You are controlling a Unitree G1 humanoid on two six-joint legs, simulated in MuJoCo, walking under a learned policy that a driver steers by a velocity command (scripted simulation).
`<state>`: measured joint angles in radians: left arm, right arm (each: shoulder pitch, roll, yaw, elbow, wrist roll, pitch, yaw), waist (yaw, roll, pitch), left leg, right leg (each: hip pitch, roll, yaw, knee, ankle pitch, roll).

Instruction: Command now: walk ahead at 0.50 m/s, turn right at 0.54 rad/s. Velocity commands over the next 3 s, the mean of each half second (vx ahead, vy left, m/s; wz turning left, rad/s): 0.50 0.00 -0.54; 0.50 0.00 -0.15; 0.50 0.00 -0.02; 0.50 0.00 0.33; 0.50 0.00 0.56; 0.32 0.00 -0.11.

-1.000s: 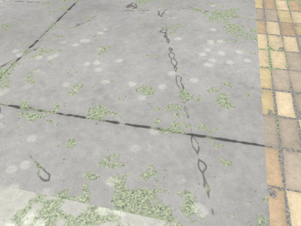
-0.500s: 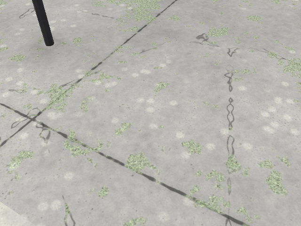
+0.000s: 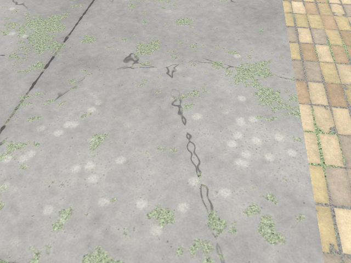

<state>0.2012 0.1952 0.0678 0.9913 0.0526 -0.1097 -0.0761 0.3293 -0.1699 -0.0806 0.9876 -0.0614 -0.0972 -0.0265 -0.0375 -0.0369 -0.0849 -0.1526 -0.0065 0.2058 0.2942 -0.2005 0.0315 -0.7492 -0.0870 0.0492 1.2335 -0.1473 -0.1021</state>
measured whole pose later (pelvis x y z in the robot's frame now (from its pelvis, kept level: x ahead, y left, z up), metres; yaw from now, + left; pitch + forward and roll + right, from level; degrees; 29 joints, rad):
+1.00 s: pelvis +0.51 -0.11 +0.00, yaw -19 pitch +3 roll +1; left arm 0.25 0.26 0.08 0.80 -0.01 -0.08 0.01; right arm 0.21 -0.22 -0.06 0.83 -0.01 -0.10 0.01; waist -0.01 -0.03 -0.01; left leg -0.31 -0.05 0.04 0.42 -0.18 0.06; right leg -0.55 -0.04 0.04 1.18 -0.32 -0.03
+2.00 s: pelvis +1.01 -0.26 -0.02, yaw -6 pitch +3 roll +0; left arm 0.24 0.28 0.06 0.81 -0.01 -0.11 0.01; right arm 0.17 -0.27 -0.07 0.72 0.01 -0.05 0.03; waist 0.00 -0.01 0.03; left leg -0.43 -0.08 0.01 0.55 -0.18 0.09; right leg -0.39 -0.04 0.02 1.22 -0.40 0.01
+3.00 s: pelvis +1.45 -0.24 -0.01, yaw +4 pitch +3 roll +0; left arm 0.25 0.31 0.08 0.76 -0.02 0.02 0.03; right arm 0.10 -0.23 -0.05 0.66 -0.03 -0.03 -0.01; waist 0.03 -0.03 0.04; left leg -0.39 0.04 0.07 0.48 -0.14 0.02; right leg -0.55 -0.04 0.02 1.15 -0.49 0.08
